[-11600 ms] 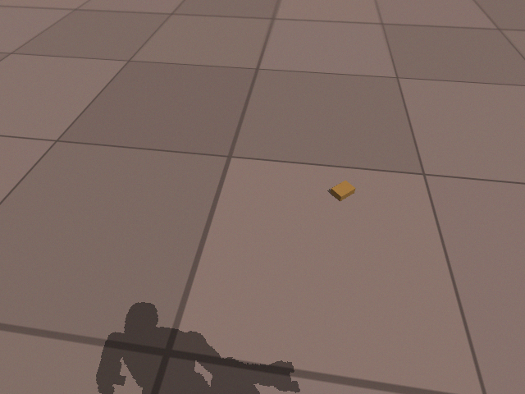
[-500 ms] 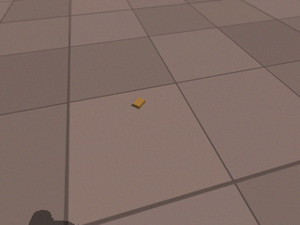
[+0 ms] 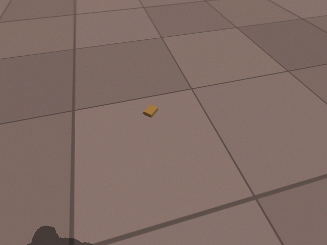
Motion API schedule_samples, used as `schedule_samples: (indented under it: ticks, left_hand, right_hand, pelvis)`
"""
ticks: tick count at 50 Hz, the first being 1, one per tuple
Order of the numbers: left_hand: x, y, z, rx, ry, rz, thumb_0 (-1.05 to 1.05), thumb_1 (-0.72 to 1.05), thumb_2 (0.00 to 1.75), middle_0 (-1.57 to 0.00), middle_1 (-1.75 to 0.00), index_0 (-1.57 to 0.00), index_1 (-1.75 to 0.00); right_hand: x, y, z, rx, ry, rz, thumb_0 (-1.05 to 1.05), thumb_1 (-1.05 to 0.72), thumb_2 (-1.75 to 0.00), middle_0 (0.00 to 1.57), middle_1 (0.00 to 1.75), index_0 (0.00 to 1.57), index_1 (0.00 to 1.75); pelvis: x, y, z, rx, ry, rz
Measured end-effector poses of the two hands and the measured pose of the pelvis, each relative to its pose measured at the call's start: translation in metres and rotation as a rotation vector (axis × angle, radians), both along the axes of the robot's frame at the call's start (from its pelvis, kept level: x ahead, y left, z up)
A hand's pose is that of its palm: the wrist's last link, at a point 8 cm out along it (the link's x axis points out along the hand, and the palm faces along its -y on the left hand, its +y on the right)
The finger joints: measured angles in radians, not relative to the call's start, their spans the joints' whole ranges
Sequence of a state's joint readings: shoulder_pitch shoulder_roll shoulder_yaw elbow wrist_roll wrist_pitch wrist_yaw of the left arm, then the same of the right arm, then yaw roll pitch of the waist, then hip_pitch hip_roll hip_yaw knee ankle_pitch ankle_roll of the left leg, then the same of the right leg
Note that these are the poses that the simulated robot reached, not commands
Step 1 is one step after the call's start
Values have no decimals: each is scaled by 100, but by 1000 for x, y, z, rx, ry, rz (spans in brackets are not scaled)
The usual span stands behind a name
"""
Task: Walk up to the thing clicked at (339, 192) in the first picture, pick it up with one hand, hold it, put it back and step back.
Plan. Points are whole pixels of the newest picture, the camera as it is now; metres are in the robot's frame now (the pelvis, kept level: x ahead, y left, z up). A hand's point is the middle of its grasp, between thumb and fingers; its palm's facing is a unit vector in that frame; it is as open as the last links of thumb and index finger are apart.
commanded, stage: stand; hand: left
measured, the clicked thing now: (151, 111) +1.29 +0.11 -0.76
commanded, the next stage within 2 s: walk up in 0.92 s
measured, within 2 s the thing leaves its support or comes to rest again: neither
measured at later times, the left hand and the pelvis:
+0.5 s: hand out of the picture +0.06 +0.26 -0.16, palm faces -0.01 -0.94 -0.35, open 7.4 cm; pelvis +0.00 +0.00 +0.00, yaw +0 degrees
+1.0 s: hand out of the picture +0.07 +0.27 -0.15, palm faces +0.06 -0.94 -0.32, open 7.4 cm; pelvis -0.01 +0.00 +0.00, yaw +4 degrees
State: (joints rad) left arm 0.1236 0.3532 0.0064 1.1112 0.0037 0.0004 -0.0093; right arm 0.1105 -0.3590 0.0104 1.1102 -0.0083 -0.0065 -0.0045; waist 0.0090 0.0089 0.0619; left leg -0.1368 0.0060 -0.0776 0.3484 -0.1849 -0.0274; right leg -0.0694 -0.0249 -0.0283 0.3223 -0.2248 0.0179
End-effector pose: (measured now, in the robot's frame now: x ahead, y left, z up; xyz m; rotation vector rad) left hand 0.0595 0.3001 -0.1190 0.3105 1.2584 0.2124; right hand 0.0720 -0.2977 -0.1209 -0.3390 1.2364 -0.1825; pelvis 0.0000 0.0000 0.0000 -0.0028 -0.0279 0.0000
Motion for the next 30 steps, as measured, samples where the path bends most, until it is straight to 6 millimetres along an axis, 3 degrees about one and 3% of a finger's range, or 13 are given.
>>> schedule_samples:
  ticks: [15,30]
  left_hand:
    - [6,1,2,2,-19,-9,1,91,90,-20,-30,-21,-30]
    - [-6,2,1,2,-2,-1,1,91,90,-20,-30,-21,-30]
  right_hand:
    - [3,2,1,0,-16,0,0,-90,-89,20,30,20,30]
    - [-7,1,0,0,-1,-5,0,-90,-89,20,30,20,30]
  pelvis:
    - [0,2,0,0,-4,-2]
    - [-4,2,0,1,-8,-1]
